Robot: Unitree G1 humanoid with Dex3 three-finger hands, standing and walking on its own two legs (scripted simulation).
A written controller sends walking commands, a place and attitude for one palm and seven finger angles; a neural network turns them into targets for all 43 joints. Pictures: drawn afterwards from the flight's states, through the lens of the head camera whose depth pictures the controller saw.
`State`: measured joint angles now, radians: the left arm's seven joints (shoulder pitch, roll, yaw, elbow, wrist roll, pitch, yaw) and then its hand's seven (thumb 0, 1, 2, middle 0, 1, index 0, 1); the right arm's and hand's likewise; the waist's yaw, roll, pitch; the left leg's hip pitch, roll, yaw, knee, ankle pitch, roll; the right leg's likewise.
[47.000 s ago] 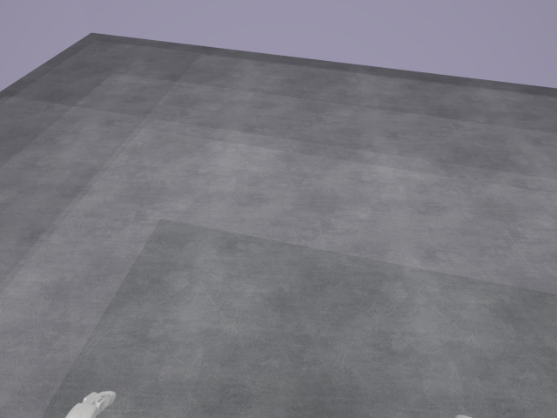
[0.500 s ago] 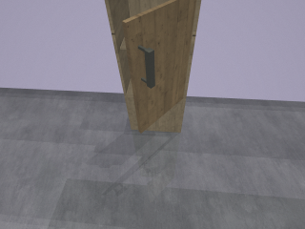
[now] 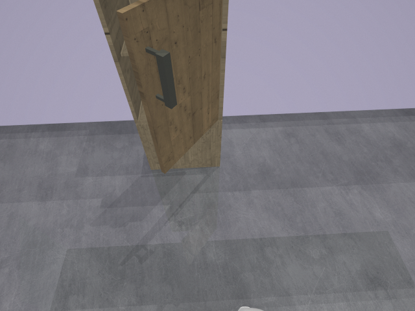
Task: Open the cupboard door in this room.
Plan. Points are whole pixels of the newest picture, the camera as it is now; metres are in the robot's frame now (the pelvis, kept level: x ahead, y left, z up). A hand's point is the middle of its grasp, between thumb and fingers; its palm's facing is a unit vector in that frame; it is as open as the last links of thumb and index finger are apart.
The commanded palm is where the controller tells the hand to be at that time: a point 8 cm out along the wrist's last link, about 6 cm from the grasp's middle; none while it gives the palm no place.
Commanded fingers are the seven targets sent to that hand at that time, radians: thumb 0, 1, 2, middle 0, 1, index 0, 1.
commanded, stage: walk to a spot facing it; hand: left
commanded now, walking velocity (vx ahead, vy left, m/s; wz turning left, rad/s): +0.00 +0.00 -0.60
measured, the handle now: (161, 78) +0.63 +0.16 +0.08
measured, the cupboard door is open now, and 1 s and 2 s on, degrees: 51 51 51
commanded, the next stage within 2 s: none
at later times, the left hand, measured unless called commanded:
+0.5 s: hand out of the picture +0.09 +0.17 -0.15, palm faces -0.18 -0.95 -0.27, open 7.4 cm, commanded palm none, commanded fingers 0.00 0.90 0.90 -0.20 -0.30 -0.20 -0.30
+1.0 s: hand (176, 263) +0.24 +0.10 -0.16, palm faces -0.54 -0.79 -0.29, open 7.4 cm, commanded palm none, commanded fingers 0.00 0.90 0.90 -0.20 -0.30 -0.20 -0.30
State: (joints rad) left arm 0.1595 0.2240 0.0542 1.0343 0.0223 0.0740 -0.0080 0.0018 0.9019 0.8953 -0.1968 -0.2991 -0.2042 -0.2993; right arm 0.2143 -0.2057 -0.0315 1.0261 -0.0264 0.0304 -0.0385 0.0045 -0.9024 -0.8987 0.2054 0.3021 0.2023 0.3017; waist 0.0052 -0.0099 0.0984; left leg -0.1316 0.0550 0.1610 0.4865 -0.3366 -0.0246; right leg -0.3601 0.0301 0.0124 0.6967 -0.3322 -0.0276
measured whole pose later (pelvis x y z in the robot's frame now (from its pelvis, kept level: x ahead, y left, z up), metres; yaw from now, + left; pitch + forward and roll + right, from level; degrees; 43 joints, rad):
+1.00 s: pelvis +0.03 -0.03 -0.01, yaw -34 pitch +1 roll +0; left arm 0.13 0.26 0.07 0.88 0.02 0.03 -0.02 0.00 0.90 0.90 -0.19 -0.30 -0.20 -0.30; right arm 0.21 -0.27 -0.06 0.92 0.00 0.06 -0.03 0.01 -0.90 -0.90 0.21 0.30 0.20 0.30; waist -0.01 0.03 0.13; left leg -0.37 0.11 0.04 1.00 -0.55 -0.07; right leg -0.34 0.01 -0.01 0.63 -0.32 -0.02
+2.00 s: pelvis +0.17 -0.30 +0.01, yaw -65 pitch +1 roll +0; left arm 0.35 0.18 0.05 1.05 0.02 -0.07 0.00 0.00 0.92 0.90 -0.20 -0.30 -0.20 -0.30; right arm 0.09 -0.19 -0.05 0.93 -0.02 -0.01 0.02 0.01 -0.91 -0.90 0.20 0.30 0.20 0.30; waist 0.04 0.01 0.04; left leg -0.60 0.11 0.05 0.86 -0.18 -0.06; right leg -0.03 0.09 0.00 0.29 -0.28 -0.10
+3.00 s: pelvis +0.32 -0.73 +0.00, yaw -69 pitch -1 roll -1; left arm 0.27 0.18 0.04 1.07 0.02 -0.05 0.01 -0.01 0.93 0.90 -0.20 -0.30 -0.20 -0.30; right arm 0.17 -0.19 -0.04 1.01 -0.01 0.00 0.01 0.01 -0.93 -0.90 0.20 0.30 0.20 0.30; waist -0.02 -0.02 0.05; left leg -0.50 0.06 0.13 0.72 -0.21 -0.02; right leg -0.02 -0.01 -0.21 0.41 -0.38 -0.02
